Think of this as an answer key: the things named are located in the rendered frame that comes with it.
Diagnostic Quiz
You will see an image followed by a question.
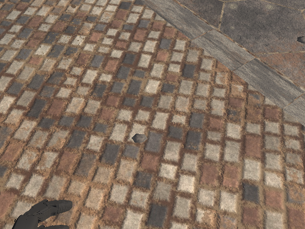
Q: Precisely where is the robot left hand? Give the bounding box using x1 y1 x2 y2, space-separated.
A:
11 199 72 229

